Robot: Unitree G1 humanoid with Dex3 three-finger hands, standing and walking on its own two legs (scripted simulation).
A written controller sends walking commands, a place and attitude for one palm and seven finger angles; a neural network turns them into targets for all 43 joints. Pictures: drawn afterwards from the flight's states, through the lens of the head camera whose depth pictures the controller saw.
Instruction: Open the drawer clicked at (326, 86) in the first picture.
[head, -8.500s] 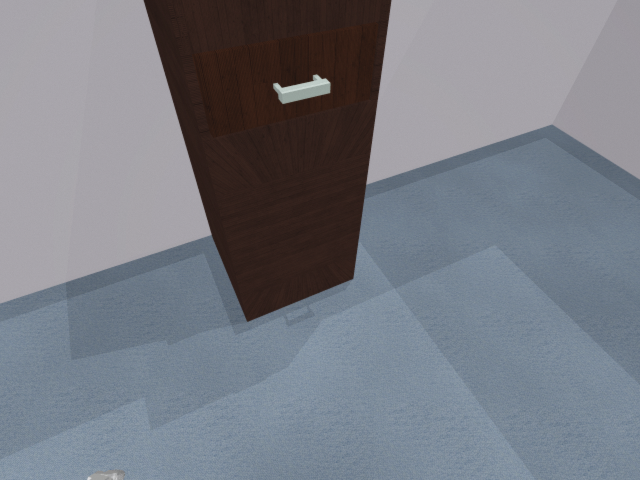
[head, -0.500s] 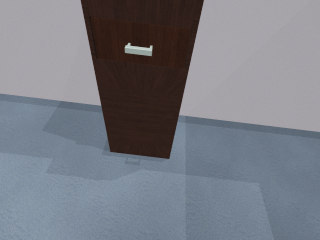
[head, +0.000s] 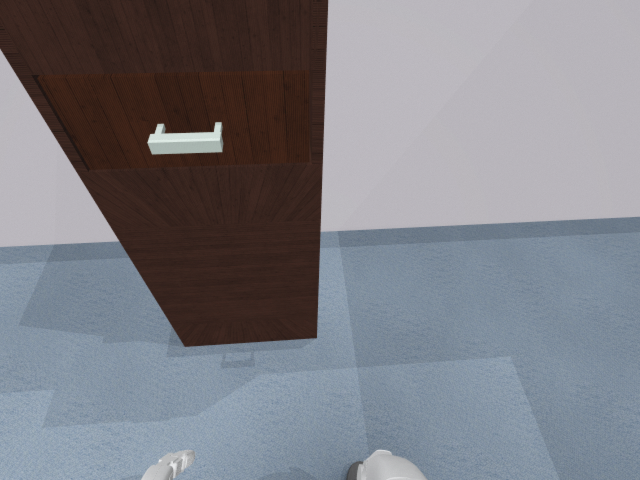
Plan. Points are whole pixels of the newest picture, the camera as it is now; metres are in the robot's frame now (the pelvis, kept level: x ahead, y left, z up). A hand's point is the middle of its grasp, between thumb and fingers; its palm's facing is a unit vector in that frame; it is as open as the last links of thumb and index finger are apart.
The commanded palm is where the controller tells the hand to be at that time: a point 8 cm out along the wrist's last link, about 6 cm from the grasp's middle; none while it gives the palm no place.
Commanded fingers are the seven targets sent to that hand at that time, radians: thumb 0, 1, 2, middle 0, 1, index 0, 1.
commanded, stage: come to a stop and stand still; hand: left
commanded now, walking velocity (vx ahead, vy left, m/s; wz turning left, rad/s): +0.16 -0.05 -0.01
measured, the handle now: (188, 135) +0.60 +0.20 +0.09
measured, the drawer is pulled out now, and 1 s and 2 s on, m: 0.00 0.00 0.00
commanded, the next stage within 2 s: look again from close up in 1.34 s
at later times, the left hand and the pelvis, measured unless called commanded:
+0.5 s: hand out of the picture +0.13 +0.21 -0.18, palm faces +0.09 -0.97 -0.21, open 7.3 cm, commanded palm none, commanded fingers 0.00 0.90 0.90 -0.20 -0.30 -0.20 -0.30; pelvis +0.08 +0.01 +0.00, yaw +0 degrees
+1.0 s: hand out of the picture +0.05 +0.16 -0.15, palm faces +0.01 -0.97 -0.23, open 7.4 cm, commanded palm none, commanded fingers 0.00 0.90 0.90 -0.20 -0.30 -0.20 -0.30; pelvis +0.02 -0.03 +0.01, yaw -2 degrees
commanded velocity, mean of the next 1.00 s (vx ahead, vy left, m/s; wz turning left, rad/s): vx -0.10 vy -0.01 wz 0.00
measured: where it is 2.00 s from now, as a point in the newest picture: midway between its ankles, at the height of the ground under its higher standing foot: outside the picture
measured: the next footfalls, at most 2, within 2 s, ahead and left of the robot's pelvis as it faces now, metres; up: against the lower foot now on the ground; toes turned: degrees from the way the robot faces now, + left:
right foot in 0.04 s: +0.15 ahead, -0.11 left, +0.00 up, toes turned -8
left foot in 0.46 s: +0.10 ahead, +0.11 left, +0.00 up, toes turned -1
